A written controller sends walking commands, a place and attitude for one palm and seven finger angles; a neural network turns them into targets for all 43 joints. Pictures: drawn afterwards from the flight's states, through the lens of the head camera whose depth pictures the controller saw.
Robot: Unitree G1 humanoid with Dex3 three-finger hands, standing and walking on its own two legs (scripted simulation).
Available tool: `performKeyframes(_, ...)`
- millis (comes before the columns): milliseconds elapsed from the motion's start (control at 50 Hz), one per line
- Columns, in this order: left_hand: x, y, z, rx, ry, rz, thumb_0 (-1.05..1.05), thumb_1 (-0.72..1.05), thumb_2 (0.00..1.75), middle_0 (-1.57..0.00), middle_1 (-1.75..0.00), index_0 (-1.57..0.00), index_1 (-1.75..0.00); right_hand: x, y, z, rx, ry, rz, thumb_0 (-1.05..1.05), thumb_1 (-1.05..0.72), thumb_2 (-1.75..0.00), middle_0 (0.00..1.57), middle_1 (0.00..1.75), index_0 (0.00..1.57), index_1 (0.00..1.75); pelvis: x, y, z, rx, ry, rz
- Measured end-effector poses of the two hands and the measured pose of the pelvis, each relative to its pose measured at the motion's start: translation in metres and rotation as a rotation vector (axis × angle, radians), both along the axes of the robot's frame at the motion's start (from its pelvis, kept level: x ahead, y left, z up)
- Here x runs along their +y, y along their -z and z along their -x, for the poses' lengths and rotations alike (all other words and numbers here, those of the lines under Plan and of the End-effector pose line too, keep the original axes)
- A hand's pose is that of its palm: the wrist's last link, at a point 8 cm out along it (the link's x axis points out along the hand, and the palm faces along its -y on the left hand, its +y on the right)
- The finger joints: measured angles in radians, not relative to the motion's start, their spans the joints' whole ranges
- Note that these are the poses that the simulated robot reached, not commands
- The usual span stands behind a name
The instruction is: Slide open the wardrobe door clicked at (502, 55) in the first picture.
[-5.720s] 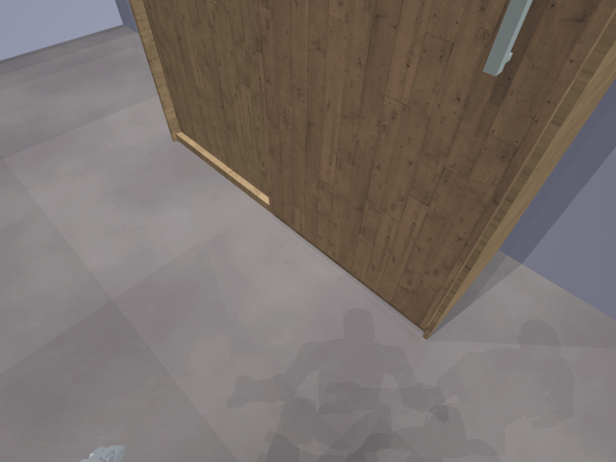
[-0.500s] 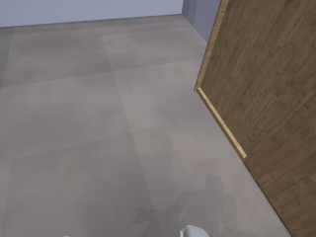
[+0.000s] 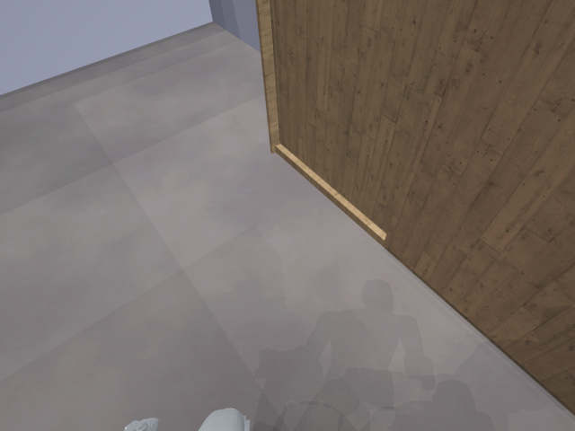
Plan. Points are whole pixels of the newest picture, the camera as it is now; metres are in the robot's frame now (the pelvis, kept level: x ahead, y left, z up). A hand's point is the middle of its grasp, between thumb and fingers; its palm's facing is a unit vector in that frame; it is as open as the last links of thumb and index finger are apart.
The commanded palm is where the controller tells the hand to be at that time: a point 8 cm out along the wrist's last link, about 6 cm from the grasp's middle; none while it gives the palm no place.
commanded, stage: turn to face it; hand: right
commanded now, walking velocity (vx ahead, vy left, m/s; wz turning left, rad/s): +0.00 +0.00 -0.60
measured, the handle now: out of the picture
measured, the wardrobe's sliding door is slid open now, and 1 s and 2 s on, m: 0.00 0.00 0.00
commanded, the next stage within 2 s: take the last steps up to it in 1.34 s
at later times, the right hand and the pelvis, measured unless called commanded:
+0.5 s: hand out of the picture +0.03 -0.16 -0.15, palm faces +0.31 +0.91 -0.26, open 7.4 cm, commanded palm none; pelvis +0.00 +0.05 +0.00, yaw -19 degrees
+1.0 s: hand out of the picture -0.07 -0.24 -0.16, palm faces +0.61 +0.75 -0.26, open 7.4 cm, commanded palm none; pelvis -0.02 +0.00 +0.00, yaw -36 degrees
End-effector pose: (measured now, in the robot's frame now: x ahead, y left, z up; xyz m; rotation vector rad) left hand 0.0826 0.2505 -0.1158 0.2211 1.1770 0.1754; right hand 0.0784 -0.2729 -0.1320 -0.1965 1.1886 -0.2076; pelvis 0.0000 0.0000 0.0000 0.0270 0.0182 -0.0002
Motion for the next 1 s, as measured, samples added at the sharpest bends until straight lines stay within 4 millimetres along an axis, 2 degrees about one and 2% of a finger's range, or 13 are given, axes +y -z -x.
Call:
performKeyframes(100,0.006,0.012,0.012,0.053,0.006,0.023,0.00,0.90,0.90,-0.20,-0.30,-0.21,-0.30,0.013,-0.008,-0.016,-0.054,0.018,0.010,0.00,-0.91,-0.90,0.20,0.30,0.20,0.30,0.010,0.002,-0.001,0.008,0.059,0.011)
performKeyframes(220,0.031,0.036,0.019,0.118,0.031,0.052,0.01,0.90,0.90,-0.20,-0.30,-0.21,-0.30,0.042,-0.016,-0.025,-0.140,0.039,0.034,0.00,-0.91,-0.90,0.20,0.30,0.20,0.30,0.034,0.012,-0.003,0.016,0.135,0.036)
performKeyframes(260,0.039,0.041,0.015,0.129,0.046,0.056,0.01,0.90,0.90,-0.20,-0.30,-0.21,-0.30,0.051,-0.019,-0.018,-0.150,0.051,0.045,0.00,-0.91,-0.90,0.20,0.30,0.20,0.30,0.040,0.013,-0.002,0.008,0.160,0.035)
performKeyframes(340,0.048,0.039,0.000,0.134,0.097,0.056,0.01,0.91,0.90,-0.20,-0.30,-0.20,-0.30,0.062,-0.025,0.008,-0.124,0.111,0.042,0.00,-0.91,-0.90,0.20,0.30,0.20,0.30,0.047,0.006,-0.003,-0.009,0.218,0.052)
performKeyframes(440,0.046,0.032,-0.027,0.126,0.180,0.047,0.01,0.91,0.90,-0.20,-0.30,-0.20,-0.30,0.068,-0.021,0.047,-0.073,0.198,0.027,0.00,-0.90,-0.90,0.20,0.30,0.21,0.30,0.049,0.003,-0.003,-0.021,0.287,0.067)
performKeyframes(500,0.036,0.029,-0.048,0.116,0.242,0.034,0.01,0.91,0.90,-0.19,-0.30,-0.20,-0.30,0.067,-0.014,0.075,-0.034,0.258,0.012,0.00,-0.90,-0.90,0.20,0.30,0.21,0.30,0.045,0.003,-0.001,-0.021,0.328,0.068)
performKeyframes(560,0.016,0.024,-0.073,0.088,0.315,0.019,0.01,0.91,0.90,-0.19,-0.30,-0.20,-0.30,0.061,-0.005,0.107,0.011,0.323,-0.004,0.00,-0.90,-0.90,0.20,0.30,0.21,0.30,0.038,0.005,0.002,-0.019,0.368,0.062)
performKeyframes(680,-0.043,0.016,-0.122,-0.036,0.477,-0.020,0.01,0.91,0.90,-0.19,-0.30,-0.20,-0.30,0.034,0.026,0.174,0.093,0.466,-0.035,0.00,-0.90,-0.90,0.20,0.30,0.21,0.30,0.012,0.022,0.011,-0.009,0.452,0.036)
performKeyframes(740,-0.066,0.005,-0.130,-0.084,0.530,-0.023,0.01,0.91,0.90,-0.20,-0.30,-0.20,-0.30,0.022,0.029,0.195,0.133,0.515,-0.032,0.01,-0.91,-0.90,0.20,0.30,0.20,0.30,0.005,0.020,0.016,-0.016,0.474,0.031)
performKeyframes(800,-0.080,-0.002,-0.128,-0.086,0.563,-0.027,0.00,0.91,0.90,-0.20,-0.30,-0.20,-0.30,0.013,0.020,0.200,0.113,0.548,-0.029,0.01,-0.91,-0.90,0.20,0.30,0.20,0.30,0.000,0.011,0.020,-0.020,0.512,0.015)
performKeyframes(880,-0.092,-0.004,-0.120,-0.055,0.599,-0.013,0.00,0.91,0.90,-0.20,-0.30,-0.20,-0.30,0.005,0.008,0.196,0.045,0.575,-0.014,0.01,-0.91,-0.90,0.20,0.30,0.20,0.30,-0.002,0.004,0.023,-0.016,0.562,0.006)
performKeyframes(1000,-0.092,0.005,-0.106,0.002,0.624,0.017,0.00,0.90,0.90,-0.20,-0.30,-0.21,-0.30,0.004,-0.005,0.182,-0.037,0.609,0.019,0.01,-0.91,-0.90,0.20,0.30,0.20,0.30,0.004,0.001,0.021,-0.010,0.634,0.009)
